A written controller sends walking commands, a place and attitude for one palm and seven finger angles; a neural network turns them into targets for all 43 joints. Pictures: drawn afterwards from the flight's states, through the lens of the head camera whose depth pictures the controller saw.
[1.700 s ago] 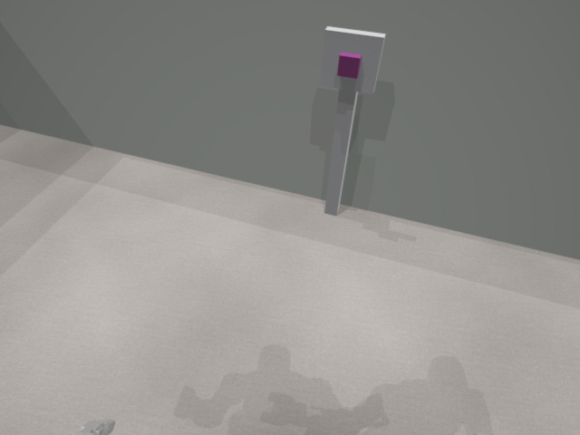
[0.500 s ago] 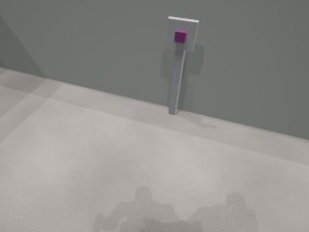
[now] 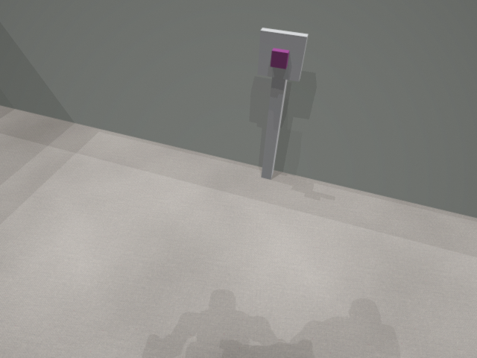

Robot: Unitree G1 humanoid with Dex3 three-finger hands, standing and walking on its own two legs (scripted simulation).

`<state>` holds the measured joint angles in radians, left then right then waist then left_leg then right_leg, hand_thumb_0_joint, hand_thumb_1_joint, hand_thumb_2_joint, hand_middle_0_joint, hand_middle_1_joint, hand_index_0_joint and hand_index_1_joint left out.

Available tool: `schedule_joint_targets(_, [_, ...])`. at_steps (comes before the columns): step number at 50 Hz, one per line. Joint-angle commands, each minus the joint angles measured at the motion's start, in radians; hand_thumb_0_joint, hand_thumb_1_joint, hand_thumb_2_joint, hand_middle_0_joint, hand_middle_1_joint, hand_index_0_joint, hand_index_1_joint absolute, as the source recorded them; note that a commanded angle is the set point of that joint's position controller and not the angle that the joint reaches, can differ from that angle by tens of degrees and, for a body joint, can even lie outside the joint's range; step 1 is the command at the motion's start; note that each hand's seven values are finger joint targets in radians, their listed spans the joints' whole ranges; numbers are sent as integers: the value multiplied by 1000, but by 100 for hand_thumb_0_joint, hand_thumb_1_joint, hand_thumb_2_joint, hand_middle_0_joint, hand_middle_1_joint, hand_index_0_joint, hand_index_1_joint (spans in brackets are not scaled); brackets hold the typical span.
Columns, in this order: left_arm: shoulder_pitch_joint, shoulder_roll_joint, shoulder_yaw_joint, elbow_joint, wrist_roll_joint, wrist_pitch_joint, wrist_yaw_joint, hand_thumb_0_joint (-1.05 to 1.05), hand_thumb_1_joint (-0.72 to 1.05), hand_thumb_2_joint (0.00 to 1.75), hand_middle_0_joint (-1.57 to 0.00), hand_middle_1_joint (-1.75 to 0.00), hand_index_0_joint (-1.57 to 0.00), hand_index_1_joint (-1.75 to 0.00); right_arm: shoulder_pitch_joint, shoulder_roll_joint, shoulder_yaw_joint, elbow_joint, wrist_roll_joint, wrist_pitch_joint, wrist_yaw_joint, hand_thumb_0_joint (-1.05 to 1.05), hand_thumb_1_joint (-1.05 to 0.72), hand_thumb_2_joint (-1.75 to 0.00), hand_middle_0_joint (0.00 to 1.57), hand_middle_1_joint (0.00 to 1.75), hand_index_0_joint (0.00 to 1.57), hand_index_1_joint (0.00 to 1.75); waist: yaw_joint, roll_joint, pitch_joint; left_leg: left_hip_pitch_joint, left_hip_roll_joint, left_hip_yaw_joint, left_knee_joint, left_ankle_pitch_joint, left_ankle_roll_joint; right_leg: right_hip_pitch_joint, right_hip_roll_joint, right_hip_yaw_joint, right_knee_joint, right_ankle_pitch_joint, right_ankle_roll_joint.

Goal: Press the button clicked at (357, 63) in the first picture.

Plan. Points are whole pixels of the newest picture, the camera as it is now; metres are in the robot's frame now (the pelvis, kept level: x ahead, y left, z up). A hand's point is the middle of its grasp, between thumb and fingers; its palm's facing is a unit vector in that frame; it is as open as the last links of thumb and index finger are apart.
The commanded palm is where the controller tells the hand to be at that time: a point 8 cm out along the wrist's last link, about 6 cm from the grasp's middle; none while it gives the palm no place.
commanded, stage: walk to a spot facing it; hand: left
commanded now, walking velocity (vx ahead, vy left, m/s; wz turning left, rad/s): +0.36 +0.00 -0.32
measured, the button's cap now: (279, 58) +1.18 -0.09 -0.03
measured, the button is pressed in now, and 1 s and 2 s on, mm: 0 0 0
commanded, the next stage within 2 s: take the last steps up to it in 0.76 s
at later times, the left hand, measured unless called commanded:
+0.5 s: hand out of the picture +0.13 +0.14 -0.19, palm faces -0.04 -0.98 -0.19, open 7.4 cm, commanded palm none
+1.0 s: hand (173, 263) +0.36 +0.19 -0.19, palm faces -0.18 -0.97 -0.18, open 7.4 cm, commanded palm none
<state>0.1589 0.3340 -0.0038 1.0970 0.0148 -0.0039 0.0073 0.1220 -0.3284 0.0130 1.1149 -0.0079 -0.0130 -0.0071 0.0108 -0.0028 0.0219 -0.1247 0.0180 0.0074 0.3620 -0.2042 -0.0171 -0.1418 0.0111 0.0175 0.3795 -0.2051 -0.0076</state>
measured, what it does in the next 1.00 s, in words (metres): walks ahead, turning right: right foot, then left foot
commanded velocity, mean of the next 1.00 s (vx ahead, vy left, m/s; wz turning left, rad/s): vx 0.32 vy -0.01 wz -0.21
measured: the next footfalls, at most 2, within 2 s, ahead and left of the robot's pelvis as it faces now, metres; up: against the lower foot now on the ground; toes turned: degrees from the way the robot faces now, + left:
right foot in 0.38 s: +0.14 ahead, -0.12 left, +0.00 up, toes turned -12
left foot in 0.80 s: +0.43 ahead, +0.08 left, +0.00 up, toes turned -2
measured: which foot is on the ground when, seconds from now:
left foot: down 0.00-0.38, up 0.40-0.78, down 0.80-1.00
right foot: down 0.00-0.20, up 0.22-0.36, down 0.38-0.82, up 0.84-1.00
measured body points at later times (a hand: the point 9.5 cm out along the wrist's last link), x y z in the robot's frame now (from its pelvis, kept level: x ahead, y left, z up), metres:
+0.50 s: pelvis +0.12 -0.03 -0.02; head +0.13 -0.04 +0.43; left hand +0.13 +0.20 -0.17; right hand +0.03 -0.25 -0.18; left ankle +0.07 +0.10 -0.67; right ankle +0.10 -0.11 -0.75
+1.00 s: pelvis +0.32 +0.01 -0.01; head +0.33 +0.02 +0.44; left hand +0.38 +0.24 -0.18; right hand +0.34 -0.24 -0.15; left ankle +0.39 +0.08 -0.75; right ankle +0.28 -0.11 -0.67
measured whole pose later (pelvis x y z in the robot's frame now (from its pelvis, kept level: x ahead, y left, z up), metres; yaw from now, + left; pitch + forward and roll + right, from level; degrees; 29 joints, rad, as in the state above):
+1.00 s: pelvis +0.32 +0.01 -0.01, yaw -16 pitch -2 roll +0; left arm 0.31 0.20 0.08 1.07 0.03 -0.01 0.00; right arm 0.20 -0.14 -0.05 1.01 -0.01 -0.08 -0.03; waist 0.03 -0.04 0.04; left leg -0.27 0.07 0.22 0.51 -0.21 0.05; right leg -0.49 -0.06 -0.06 1.14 -0.35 -0.02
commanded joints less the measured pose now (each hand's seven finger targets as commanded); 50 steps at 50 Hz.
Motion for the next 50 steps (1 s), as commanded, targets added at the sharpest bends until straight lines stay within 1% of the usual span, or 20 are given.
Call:
schedule_joint_targets(1, [69,94,19,-34,4,8,-3,0,90,90,-20,-30,-20,-30,60,-80,-24,-30,-14,5,2,0,-90,-90,20,30,20,30,-2,-44,28,-67,71,-39,-6,-257,23,-89,-109,164,-97,-317,-31])
schedule_joint_targets(7, [133,64,47,-71,5,0,-20,0,90,90,-20,-30,-20,-30,152,-68,-46,-50,-16,-19,0,0,-90,-90,20,30,20,30,-16,-1,106,-96,100,-56,48,-333,60,-202,-70,194,16,-359,-84])
schedule_joint_targets(10, [114,-1,47,-104,7,-17,-25,0,90,90,-20,-30,-20,-30,253,-107,-70,-36,-11,-32,-7,0,-90,-90,20,30,20,30,-51,180,119,34,261,-255,-95,-368,153,-376,26,31,311,-237,-52])
schedule_joint_targets(12, [11,-33,48,-154,8,-32,-25,0,90,90,-20,-30,-20,-30,346,-80,-75,-15,-13,-49,-14,0,-90,-90,20,30,20,30,-92,200,157,161,367,-317,-139,-61,234,-555,-33,-22,486,-308,-30])
schedule_joint_targets(15, [41,-71,55,-143,4,-40,-36,0,90,90,-20,-30,-20,-30,306,-51,-71,-16,-21,-56,-19,0,-90,-90,20,30,20,30,-41,131,116,88,337,-149,-63,164,193,-390,-78,-58,376,-291,-33])
schedule_joint_targets(17, [250,-90,64,-66,9,-42,-41,0,90,90,-20,-30,-20,-30,240,-35,-67,-21,-16,-55,-19,0,-90,-90,20,30,20,30,64,74,26,-82,221,33,161,160,112,-10,-17,-138,153,-69,-43])
schedule_joint_targets(18, [412,-18,81,-11,14,-53,-29,0,90,90,-20,-30,-20,-30,236,2,-63,-33,-2,-62,-10,0,-90,-90,20,30,20,30,126,-105,-47,-257,134,130,429,118,65,225,-119,40,67,-127,-96])
schedule_joint_targets(19, [549,80,105,21,6,-67,-10,0,90,90,-20,-30,-20,-30,187,60,-49,-85,5,-75,0,0,-90,-90,20,30,20,30,157,-351,-68,-505,22,176,713,-291,27,338,-384,492,-124,-113,-210])
schedule_joint_targets(20, [536,79,99,22,-8,-61,2,0,90,90,-20,-30,-20,-30,117,36,-60,-109,-2,-73,-1,0,-90,-90,20,30,20,30,147,-204,-35,-579,53,76,839,-357,33,307,-432,587,-154,-86,-269])
schedule_joint_targets(23, [358,-33,71,-20,9,-62,16,0,90,90,-20,-30,-20,-30,86,88,-67,-91,-15,-58,8,0,-90,-90,20,30,20,30,61,-53,108,-586,138,19,851,-181,20,58,-357,377,-163,-77,-241])
schedule_joint_targets(27, [300,-61,64,-25,11,-75,14,0,90,90,-20,-30,-20,-30,159,136,-75,-74,-16,-25,22,0,-90,-90,20,30,20,30,-11,-89,105,-493,133,71,696,-43,-10,-65,-255,158,-213,-25,-184])
schedule_joint_targets(35, [318,-41,72,2,15,-79,17,0,90,90,-20,-30,-20,-30,-13,130,-74,-164,-6,-47,41,0,-90,-90,20,30,20,30,19,-116,123,-379,95,103,346,34,12,2,-233,91,-167,174,-144])
schedule_joint_targets(38, [286,-28,80,-1,10,-72,15,0,90,90,-20,-30,-20,-30,157,85,-83,-120,-14,-59,20,0,-90,-90,20,30,20,30,-70,-54,45,-91,37,130,199,50,29,-22,-182,42,73,370,-115])
schedule_joint_targets(39, [304,-56,79,-5,4,-69,12,0,90,90,-20,-30,-20,-30,310,22,-97,-78,-23,-64,6,0,-90,-90,20,30,20,30,-121,40,-64,143,91,63,153,69,46,-103,-128,16,301,314,-86])
schedule_joint_targets(40, [380,-115,77,-18,-7,-59,3,0,90,90,-20,-30,-20,-30,421,-110,-122,-62,-35,-67,-6,0,-90,-90,20,30,20,30,-125,305,-199,347,374,-308,68,64,138,-311,13,-84,640,-145,-38])
schedule_joint_targets(41, [318,-115,72,-58,-3,-67,0,0,90,90,-20,-30,-20,-30,445,-130,-116,-63,-23,-54,-8,0,-90,-90,20,30,20,30,-127,287,-180,282,488,-471,-79,18,203,-400,40,-35,849,-388,-45])
schedule_joint_targets(42, [270,-113,71,-67,3,-60,3,0,90,90,-20,-30,-20,-30,345,-82,-107,-76,-16,-54,-12,0,-90,-90,20,30,20,30,-104,233,-123,159,495,-416,-123,-132,203,-451,-17,-3,961,-341,-51])
schedule_joint_targets(44, [214,-125,74,-63,13,-45,-11,0,90,90,-20,-30,-20,-30,200,36,-77,-113,-17,-60,-14,0,-90,-90,20,30,20,30,-48,143,44,-83,405,-243,-155,-123,178,-460,-97,-1,950,-196,-31])
schedule_joint_targets(47, [282,-164,68,-42,17,-10,-20,0,90,90,-20,-30,-20,-30,158,70,-67,-103,-17,-71,-16,0,-90,-90,20,30,20,30,16,129,18,-212,320,-24,-160,-31,144,-334,-112,-32,808,-126,-13])
schedule_joint_targets(50, [228,-167,71,-73,19,2,-24,0,90,90,-20,-30,-20,-30,178,69,-80,-101,-20,-67,-15,0,-90,-90,20,30,20,30,6,94,42,-226,312,1,-200,-75,158,-321,-128,-57,626,-81,0])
